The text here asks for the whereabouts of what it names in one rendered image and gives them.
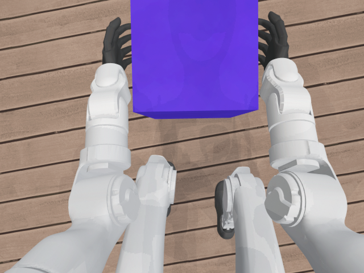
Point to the right robot thigh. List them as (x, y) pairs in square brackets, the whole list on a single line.
[(256, 245)]

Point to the robot left upper arm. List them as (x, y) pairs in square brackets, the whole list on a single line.
[(100, 209)]

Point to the right robot hand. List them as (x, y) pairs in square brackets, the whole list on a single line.
[(277, 46)]

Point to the right robot forearm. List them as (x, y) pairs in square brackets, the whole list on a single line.
[(291, 123)]

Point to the left robot forearm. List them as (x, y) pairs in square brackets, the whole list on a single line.
[(107, 125)]

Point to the left robot hand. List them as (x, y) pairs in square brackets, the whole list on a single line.
[(112, 52)]

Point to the carton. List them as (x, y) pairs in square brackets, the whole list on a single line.
[(194, 58)]

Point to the robot right foot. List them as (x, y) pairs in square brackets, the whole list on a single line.
[(227, 233)]

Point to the robot right upper arm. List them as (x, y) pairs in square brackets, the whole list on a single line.
[(311, 208)]

